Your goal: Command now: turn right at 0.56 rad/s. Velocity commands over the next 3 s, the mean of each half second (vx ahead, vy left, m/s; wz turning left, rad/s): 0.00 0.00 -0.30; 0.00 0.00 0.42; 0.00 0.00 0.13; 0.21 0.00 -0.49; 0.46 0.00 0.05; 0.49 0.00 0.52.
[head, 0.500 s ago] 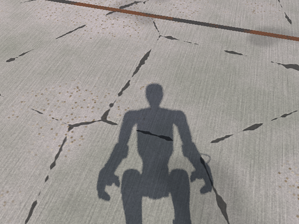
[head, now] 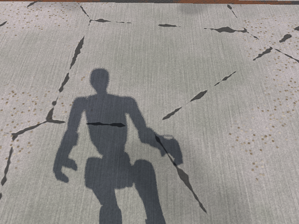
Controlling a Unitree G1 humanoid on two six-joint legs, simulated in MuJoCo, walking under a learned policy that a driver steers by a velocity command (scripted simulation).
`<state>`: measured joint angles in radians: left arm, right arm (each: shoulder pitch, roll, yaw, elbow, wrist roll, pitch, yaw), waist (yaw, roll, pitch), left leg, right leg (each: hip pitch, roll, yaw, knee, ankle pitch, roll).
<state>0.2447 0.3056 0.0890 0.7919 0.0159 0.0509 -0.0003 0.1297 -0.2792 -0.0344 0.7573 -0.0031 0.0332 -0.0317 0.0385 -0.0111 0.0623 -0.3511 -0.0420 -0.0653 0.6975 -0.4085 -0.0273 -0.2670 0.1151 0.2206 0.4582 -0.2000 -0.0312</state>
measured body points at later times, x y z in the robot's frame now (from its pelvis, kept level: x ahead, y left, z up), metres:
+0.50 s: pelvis -0.02 +0.01 +0.00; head +0.00 +0.00 +0.45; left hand +0.14 +0.24 -0.12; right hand +0.01 -0.26 -0.13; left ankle +0.01 +0.12 -0.74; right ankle -0.06 -0.10 -0.74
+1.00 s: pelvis -0.06 +0.05 +0.00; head -0.02 +0.09 +0.45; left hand +0.02 +0.34 -0.13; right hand +0.08 -0.22 -0.10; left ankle -0.06 +0.12 -0.74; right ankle -0.05 -0.10 -0.66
